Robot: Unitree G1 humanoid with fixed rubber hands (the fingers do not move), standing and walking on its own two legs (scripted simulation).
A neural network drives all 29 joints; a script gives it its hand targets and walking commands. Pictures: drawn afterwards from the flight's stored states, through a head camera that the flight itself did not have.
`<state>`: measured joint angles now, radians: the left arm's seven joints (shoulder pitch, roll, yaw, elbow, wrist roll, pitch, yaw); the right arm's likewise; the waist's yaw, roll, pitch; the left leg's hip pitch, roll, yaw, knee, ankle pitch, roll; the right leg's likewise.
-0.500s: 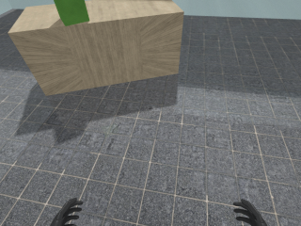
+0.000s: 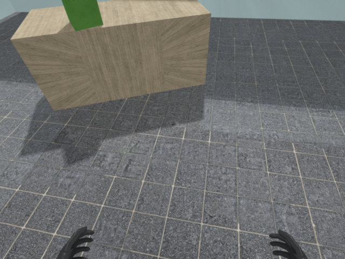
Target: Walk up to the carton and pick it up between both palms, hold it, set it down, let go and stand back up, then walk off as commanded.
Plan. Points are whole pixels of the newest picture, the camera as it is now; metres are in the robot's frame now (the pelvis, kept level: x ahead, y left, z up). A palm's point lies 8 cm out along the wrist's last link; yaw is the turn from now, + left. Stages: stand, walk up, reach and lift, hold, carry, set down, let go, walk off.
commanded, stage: stand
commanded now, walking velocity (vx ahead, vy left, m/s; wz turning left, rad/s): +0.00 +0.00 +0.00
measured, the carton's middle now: (80, 4) +1.68 +0.71 +0.02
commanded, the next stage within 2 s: walk up in 0.60 s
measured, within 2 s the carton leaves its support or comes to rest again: neither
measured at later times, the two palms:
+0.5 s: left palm out of the picture +0.14 +0.28 -0.06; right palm out of the picture +0.14 -0.25 -0.08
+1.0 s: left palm out of the picture +0.11 +0.35 -0.05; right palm out of the picture +0.16 -0.25 -0.07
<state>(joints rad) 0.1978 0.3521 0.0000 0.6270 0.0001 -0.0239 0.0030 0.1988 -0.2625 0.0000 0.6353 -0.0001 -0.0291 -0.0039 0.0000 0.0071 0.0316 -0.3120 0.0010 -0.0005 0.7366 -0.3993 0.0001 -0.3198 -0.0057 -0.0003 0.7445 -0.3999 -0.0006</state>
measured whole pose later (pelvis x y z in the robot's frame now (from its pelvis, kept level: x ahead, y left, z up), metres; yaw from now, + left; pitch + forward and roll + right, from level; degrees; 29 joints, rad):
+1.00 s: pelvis +0.01 +0.03 +0.00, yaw +1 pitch -4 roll +0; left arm 0.30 0.44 0.00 0.66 0.00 -0.09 -0.01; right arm 0.20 -0.40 -0.01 0.66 0.00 -0.03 0.10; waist 0.00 0.03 0.03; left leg -0.42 0.00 -0.02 0.99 -0.44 0.00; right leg -0.23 -0.06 0.00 0.70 -0.41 -0.01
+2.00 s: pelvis +0.27 +0.13 +0.00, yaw +6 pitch +2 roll +2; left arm 0.28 0.48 0.02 0.68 0.00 -0.10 -0.02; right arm 0.35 -0.43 -0.02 0.68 0.00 -0.07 0.08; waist -0.07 -0.01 -0.01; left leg -0.33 -0.05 0.01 0.69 -0.39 0.03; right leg -0.51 -0.08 -0.01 0.80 -0.42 -0.01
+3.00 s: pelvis +0.49 +0.23 -0.01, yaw +10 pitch -2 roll +0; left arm 0.29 0.49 0.02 0.71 0.00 -0.10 -0.01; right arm 0.35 -0.43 -0.02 0.68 0.00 -0.07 0.09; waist 0.01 0.04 0.02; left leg -0.41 -0.01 0.01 0.76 -0.31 0.04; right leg -0.37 -0.12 -0.05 0.86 -0.43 -0.02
